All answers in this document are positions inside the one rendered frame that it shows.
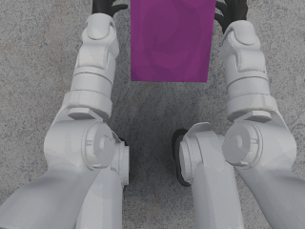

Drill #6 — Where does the robot right thigh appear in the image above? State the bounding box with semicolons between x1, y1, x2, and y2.
179;131;245;229

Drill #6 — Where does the robot left forearm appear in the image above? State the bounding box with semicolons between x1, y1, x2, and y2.
43;12;119;150

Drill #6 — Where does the left robot hand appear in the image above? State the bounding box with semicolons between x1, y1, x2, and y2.
91;0;129;18

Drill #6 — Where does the robot left upper arm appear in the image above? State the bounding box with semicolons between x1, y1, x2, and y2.
0;119;116;229

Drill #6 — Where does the carton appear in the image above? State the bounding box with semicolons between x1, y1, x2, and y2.
130;0;216;83

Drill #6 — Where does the robot right upper arm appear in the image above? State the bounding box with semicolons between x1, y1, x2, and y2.
221;120;305;229

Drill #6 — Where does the right robot hand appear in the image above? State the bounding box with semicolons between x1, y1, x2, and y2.
214;0;248;34

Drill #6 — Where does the robot left thigh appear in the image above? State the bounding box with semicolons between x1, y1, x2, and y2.
75;139;130;229

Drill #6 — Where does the robot right forearm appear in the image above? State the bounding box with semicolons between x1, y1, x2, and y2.
219;20;290;132

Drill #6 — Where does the robot thigh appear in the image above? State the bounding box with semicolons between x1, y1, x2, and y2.
75;139;130;229
179;131;245;229

